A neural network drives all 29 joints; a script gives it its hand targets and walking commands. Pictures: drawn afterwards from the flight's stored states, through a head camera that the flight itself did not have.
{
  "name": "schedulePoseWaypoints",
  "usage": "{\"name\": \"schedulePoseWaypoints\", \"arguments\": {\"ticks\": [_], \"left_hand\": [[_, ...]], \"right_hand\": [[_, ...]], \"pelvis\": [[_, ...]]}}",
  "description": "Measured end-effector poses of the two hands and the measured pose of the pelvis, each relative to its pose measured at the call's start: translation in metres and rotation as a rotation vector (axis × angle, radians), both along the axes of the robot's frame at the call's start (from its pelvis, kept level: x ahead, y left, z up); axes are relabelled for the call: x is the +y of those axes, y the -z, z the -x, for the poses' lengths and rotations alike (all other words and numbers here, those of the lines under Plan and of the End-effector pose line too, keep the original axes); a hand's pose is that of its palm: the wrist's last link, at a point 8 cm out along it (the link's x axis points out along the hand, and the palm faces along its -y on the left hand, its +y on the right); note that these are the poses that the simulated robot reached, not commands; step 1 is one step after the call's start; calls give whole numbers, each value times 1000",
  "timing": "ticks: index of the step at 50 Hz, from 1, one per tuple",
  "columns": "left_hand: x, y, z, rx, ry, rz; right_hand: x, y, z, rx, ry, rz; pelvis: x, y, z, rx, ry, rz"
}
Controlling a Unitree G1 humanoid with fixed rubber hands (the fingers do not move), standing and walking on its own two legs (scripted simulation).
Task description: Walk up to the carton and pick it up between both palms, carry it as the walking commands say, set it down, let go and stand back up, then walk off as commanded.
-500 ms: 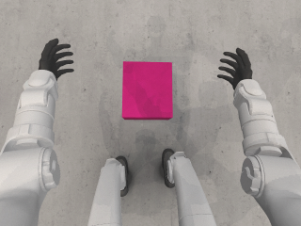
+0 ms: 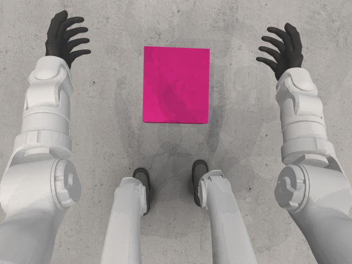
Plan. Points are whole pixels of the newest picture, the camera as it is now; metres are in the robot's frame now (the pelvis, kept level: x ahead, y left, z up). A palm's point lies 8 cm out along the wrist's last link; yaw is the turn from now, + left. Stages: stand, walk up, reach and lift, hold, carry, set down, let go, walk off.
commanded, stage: reach and lift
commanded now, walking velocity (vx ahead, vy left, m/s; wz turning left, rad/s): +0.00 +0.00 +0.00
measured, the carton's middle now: (175, 88) +0.53 -0.04 -0.56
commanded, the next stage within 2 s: none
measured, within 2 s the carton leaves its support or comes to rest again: neither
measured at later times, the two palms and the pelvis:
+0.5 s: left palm (92, 76) +0.51 +0.20 -0.27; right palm (252, 81) +0.48 -0.24 -0.27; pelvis -0.03 +0.00 -0.15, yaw +0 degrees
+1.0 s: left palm (111, 88) +0.51 +0.18 -0.42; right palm (233, 93) +0.47 -0.23 -0.42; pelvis -0.05 +0.00 -0.24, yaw +0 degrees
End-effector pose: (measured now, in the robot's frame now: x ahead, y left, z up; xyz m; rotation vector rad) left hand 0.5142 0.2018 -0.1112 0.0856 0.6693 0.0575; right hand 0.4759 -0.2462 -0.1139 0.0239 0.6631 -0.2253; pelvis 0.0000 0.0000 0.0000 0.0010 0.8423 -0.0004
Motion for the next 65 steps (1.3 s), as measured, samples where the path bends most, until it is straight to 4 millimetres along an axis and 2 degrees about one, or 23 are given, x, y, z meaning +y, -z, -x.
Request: {"name": "schedulePoseWaypoints", "arguments": {"ticks": [5,16,34,56,59,65], "left_hand": [[-2,32,-1,9,-2,-1],[-4,115,-2,-5,-8,-13],[-13,211,-5,10,-15,-17],[-22,337,7,76,-14,-28],[-22,352,10,87,-14,-24],[-21,375,19,117,-11,-14]], "right_hand": [[4,33,-2,10,2,-7],[6,112,-7,-5,3,7],[10,211,-8,19,11,17],[15,337,4,99,17,20],[13,349,3,116,11,34],[13,360,0,141,2,41]], "pelvis": [[0,29,7,22,-1,2],[-3,104,21,30,0,-2],[-4,186,36,-30,0,-3],[-2,262,48,-161,-2,5],[-2,270,49,-179,-5,7],[-3,278,47,-220,-3,11]]}}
